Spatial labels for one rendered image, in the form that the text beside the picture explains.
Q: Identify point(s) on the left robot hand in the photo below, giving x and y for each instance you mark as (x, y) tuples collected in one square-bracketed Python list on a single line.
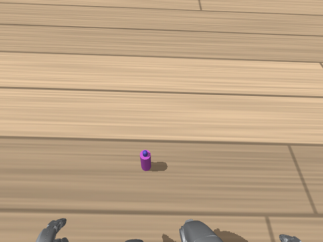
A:
[(48, 234)]

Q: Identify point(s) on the bottle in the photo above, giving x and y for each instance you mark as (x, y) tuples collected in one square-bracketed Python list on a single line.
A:
[(145, 158)]

